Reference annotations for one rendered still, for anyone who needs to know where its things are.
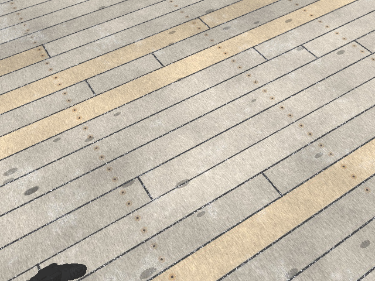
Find left robot hand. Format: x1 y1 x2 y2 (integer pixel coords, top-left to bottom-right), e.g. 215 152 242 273
27 263 87 281

